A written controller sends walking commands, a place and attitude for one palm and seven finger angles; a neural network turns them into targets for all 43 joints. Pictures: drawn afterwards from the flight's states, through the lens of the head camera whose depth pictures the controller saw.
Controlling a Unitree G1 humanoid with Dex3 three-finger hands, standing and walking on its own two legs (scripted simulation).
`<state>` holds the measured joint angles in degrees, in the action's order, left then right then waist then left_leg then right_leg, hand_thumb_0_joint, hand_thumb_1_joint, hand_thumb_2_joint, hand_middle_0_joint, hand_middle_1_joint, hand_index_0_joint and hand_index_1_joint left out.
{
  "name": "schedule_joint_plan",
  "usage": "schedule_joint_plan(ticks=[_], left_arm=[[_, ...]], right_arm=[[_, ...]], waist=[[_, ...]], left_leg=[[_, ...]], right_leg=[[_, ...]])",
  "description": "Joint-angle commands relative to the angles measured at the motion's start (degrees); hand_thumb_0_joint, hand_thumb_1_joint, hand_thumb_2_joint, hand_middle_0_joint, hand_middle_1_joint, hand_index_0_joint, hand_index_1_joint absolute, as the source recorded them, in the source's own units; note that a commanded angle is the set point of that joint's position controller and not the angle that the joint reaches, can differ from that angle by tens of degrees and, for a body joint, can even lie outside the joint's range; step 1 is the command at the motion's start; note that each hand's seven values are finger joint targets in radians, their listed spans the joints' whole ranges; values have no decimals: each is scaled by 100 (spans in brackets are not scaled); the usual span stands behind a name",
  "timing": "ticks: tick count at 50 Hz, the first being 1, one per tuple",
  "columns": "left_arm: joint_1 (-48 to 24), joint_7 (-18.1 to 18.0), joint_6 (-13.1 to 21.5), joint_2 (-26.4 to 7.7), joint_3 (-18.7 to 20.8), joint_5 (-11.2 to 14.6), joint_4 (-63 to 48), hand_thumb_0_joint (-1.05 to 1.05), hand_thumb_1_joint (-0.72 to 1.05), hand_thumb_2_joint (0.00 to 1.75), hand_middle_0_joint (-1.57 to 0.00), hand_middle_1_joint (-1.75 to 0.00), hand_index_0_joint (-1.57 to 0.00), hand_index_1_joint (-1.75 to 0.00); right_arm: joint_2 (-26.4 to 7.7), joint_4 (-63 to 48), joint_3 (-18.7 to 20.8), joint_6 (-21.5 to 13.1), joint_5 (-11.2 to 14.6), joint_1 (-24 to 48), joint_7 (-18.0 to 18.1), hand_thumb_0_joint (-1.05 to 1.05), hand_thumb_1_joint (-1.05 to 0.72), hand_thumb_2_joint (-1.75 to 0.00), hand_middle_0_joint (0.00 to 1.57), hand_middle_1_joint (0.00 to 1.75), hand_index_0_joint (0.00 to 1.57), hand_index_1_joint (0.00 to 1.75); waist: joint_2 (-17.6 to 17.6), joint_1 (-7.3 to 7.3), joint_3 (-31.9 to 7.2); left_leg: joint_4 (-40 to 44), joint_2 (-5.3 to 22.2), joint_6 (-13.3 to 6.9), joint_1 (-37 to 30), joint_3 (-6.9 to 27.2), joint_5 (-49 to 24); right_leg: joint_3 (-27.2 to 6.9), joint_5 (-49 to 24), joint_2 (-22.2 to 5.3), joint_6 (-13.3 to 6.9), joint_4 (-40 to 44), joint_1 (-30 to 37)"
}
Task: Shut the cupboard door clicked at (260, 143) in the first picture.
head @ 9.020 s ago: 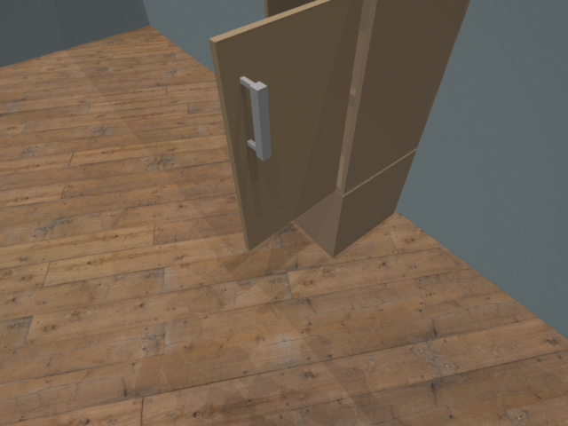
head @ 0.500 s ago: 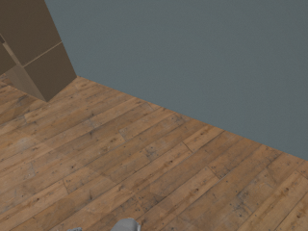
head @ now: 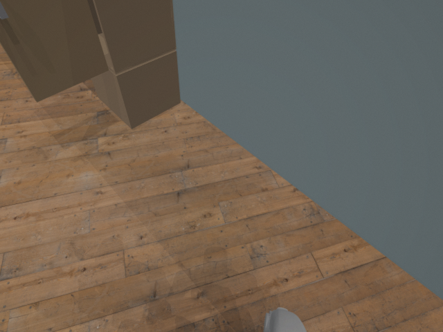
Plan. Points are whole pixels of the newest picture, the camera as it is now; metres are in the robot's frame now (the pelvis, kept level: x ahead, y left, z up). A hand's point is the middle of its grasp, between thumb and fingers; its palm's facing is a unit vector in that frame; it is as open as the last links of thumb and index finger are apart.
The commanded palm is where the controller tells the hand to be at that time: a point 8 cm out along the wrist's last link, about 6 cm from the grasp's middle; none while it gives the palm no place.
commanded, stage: walk to a spot facing it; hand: left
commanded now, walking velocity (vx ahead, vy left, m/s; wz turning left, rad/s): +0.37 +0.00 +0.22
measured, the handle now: out of the picture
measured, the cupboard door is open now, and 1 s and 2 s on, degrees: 93 93 93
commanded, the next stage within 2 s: turn to face it in 1.26 s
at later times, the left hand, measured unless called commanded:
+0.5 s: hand (166, 268) +0.26 +0.14 -0.16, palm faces +0.20 -0.96 -0.21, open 7.0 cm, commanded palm none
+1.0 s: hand (146, 198) +0.44 +0.24 -0.17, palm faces +0.27 -0.95 -0.15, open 7.3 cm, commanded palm none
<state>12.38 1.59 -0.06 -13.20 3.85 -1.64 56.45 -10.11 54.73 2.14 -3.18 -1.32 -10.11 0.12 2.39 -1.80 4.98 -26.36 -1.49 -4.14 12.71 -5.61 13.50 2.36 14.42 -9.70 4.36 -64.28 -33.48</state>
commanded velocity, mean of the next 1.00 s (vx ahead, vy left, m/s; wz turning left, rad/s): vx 0.37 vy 0.00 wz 0.15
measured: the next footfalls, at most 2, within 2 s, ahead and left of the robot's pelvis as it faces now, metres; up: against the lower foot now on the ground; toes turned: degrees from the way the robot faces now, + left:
right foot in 0.28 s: +0.26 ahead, -0.16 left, +0.00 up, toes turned -3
left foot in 0.72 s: +0.44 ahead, +0.13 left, +0.00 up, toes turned +20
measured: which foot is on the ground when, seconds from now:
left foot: down 0.00-0.28, up 0.30-0.70, down 0.72-1.00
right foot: up 0.00-0.26, down 0.28-0.72, up 0.74-1.00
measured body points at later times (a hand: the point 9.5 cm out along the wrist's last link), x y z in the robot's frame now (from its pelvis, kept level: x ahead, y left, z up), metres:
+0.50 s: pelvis +0.22 -0.05 +0.00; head +0.25 -0.05 +0.45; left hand +0.25 +0.19 -0.14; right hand +0.25 -0.28 -0.15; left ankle +0.23 +0.09 -0.67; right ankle +0.22 -0.15 -0.74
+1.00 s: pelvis +0.44 +0.05 +0.01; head +0.46 +0.07 +0.46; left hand +0.42 +0.29 -0.16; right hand +0.53 -0.18 -0.14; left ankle +0.40 +0.12 -0.74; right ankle +0.54 -0.09 -0.66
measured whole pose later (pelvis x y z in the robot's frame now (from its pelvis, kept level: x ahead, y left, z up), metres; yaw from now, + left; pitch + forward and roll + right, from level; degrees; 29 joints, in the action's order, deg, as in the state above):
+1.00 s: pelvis +0.44 +0.05 +0.01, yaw +13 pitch +0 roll +0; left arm 12.3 1.1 0.2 -10.3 3.2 -1.7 60.3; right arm -10.0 59.4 2.6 -4.4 -1.3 -15.4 1.0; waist 2.0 -1.0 3.1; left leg -19.0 -1.7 -4.2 6.1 -8.2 12.8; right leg 2.7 9.9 -8.2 2.0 -58.2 -34.4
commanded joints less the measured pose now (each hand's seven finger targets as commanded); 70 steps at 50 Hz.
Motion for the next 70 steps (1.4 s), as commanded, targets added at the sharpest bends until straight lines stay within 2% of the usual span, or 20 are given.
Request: schedule_joint_plan(ticks=[1,9,12,13,14,15,21,31,34,35,36,37,43,57,60,61,62,63,66,70], left_arm=[[-216,44,105,-216,40,-10,-468,0,90,90,-20,-30,-20,-30],[-1168,70,232,-277,-34,14,-784,0,90,90,-20,-30,-20,-30],[54,40,351,-540,83,1,-397,0,90,90,-20,-30,-20,-30],[1098,-20,427,-1002,227,-43,-92,0,90,90,-20,-30,-20,-30],[1610,-80,387,-1434,310,8,53,0,90,90,-20,-30,-20,-30],[1344,-130,370,-1172,269,59,-13,0,90,90,-20,-30,-20,-30],[352,-182,542,-128,-26,52,-26,0,90,90,-20,-30,-20,-30],[1110,-189,545,-477,-40,30,627,0,90,90,-20,-30,-20,-30],[979,-173,499,-556,-26,71,632,0,90,90,-20,-30,-20,-30],[976,-141,481,-397,-64,78,493,0,90,90,-20,-30,-20,-30],[1033,-73,466,-71,-122,113,241,0,90,90,-20,-30,-20,-30],[540,-112,472,-252,-99,75,30,0,90,90,-20,-30,-20,-30],[677,-30,214,112,-65,-8,324,0,90,90,-20,-30,-20,-30],[-1346,84,146,-50,-95,41,-474,0,90,90,-20,-30,-20,-30],[-325,42,257,-272,-31,30,-230,0,90,90,-20,-30,-20,-30],[676,-3,336,-572,80,2,77,0,90,90,-20,-30,-20,-30],[1559,-90,387,-1173,245,-18,309,0,90,90,-20,-30,-20,-30],[1642,-103,335,-1393,221,120,309,0,90,90,-20,-30,-20,-30],[287,-196,397,-459,-11,129,-28,0,90,90,-20,-30,-20,-30],[116,-210,516,-207,-94,104,53,0,90,90,-20,-30,-20,-30]], right_arm=[[-908,7,222,-121,27,-642,34,0,-90,-90,20,30,20,30],[-891,421,184,-107,-43,-1266,43,0,-90,-90,20,30,20,30],[-809,526,155,-80,-1,-1276,64,0,-90,-90,20,30,20,30],[-623,438,133,-113,79,-1304,26,0,-90,-90,20,30,20,30],[-455,264,119,-101,114,-1465,32,0,-90,-90,20,30,20,30],[-638,242,158,-68,72,-1005,17,0,-90,-90,20,30,20,30],[-88,403,154,257,-24,-897,-146,0,-90,-90,20,30,20,30],[-85,-110,107,124,-3,525,-326,0,-90,-90,20,30,20,30],[-410,176,172,66,-62,-420,-240,0,-90,-90,20,30,20,30],[-882,387,294,50,-104,-1336,-154,0,-90,-90,20,30,20,30],[-1588,519,455,33,-121,-2118,-51,0,-90,-90,20,30,20,30],[-1694,544,465,67,-43,-2093,19,0,-90,-90,20,30,20,30],[-684,271,136,-174,16,-772,102,0,-90,-90,20,30,20,30],[-742,783,83,-142,-74,-1722,108,0,-90,-90,20,30,20,30],[-831,896,74,-99,-41,-1685,117,0,-90,-90,20,30,20,30],[-765,864,75,-113,29,-1574,90,0,-90,-90,20,30,20,30],[-478,740,58,-126,125,-1825,77,0,-90,-90,20,30,20,30],[-502,617,72,-83,154,-1644,83,0,-90,-90,20,30,20,30],[-270,571,102,118,42,-1018,44,0,-90,-90,20,30,20,30],[6,755,78,339,21,-1321,-34,0,-90,-90,20,30,20,30]], waist=[[-525,204,-121],[-791,433,23],[-456,-140,-553],[495,-516,-1274],[1505,-504,-1649],[1007,-530,-1152],[568,300,-87],[611,-17,48],[162,574,-294],[-553,981,-771],[-1938,1157,-1346],[-1300,1147,-1324],[-895,216,-397],[-771,472,269],[-454,-69,-280],[-208,-481,-842],[1104,-656,-1732],[874,-578,-1730],[467,40,-456],[475,403,-459]], left_leg=[[1827,1507,-625,-210,1202,-277],[1328,1505,-587,-698,1184,-1258],[-437,1015,-230,-142,884,-1972],[-2090,490,53,1182,371,-1075],[-3771,-59,256,2280,223,2041],[-4496,350,215,2560,674,1850],[-3508,891,480,1977,478,16],[-1054,530,322,1770,-169,-29],[-366,111,106,-372,-471,-112],[-118,806,-215,-1784,505,399],[729,2364,-818,-2776,3045,650],[1105,2737,-1048,-2493,3507,655],[1579,1764,-452,-459,1094,-705],[1440,1696,-428,-1176,379,-2396],[-87,1501,-226,-982,248,-3646],[-1371,1169,-23,-33,100,-3233],[-3361,285,301,1553,-250,-95],[-4778,159,330,1987,279,2103],[-4599,858,370,1897,785,728],[-3562,779,601,1504,412,337]], right_leg=[[-64,-693,-30,-7,903,-213],[282,-423,428,-199,2758,660],[257,-592,597,-456,3592,2957],[-1084,-619,-570,-864,3811,4786],[-2753,-710,-1967,-1408,4559,5390],[-2755,135,-1868,-1508,4874,4547],[-115,-63,-954,-1038,5691,2108],[477,-1541,-994,-1032,5203,3316],[998,-2527,-680,-785,3608,2465],[1183,-1836,-380,-555,2113,1395],[1153,1330,508,-279,117,-48],[301,1700,484,-429,-858,-480],[-93,41,10,-305,-222,-58],[324,-662,442,-539,2569,238],[523,-578,818,-730,3297,2093],[84,-905,523,-900,3364,3832],[-2064,-1670,-1233,-1475,3731,5492],[-2850,-1785,-1935,-1853,4448,5007],[-1066,-1495,-1264,-1212,4971,2605],[200,-2485,-859,-1056,5123,2100]])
